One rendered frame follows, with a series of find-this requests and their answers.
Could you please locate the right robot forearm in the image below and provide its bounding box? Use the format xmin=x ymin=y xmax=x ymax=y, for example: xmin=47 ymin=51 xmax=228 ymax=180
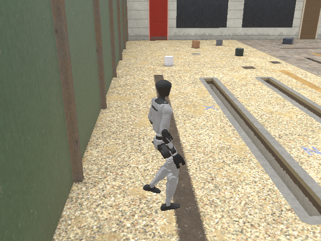
xmin=162 ymin=129 xmax=177 ymax=156

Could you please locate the right robot hand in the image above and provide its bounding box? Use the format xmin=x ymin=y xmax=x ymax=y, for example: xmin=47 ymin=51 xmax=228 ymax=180
xmin=173 ymin=153 xmax=185 ymax=169

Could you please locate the left robot upper arm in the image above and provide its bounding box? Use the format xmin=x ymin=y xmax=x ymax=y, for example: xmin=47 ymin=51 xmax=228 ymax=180
xmin=148 ymin=97 xmax=157 ymax=121

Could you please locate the robot head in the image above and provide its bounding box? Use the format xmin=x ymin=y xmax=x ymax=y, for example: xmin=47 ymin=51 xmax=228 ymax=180
xmin=155 ymin=80 xmax=172 ymax=104

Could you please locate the robot torso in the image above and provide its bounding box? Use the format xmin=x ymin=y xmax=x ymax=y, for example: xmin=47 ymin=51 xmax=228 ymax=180
xmin=152 ymin=101 xmax=171 ymax=151

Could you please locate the right robot upper arm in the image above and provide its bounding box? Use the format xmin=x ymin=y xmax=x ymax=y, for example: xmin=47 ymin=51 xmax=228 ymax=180
xmin=159 ymin=104 xmax=173 ymax=135

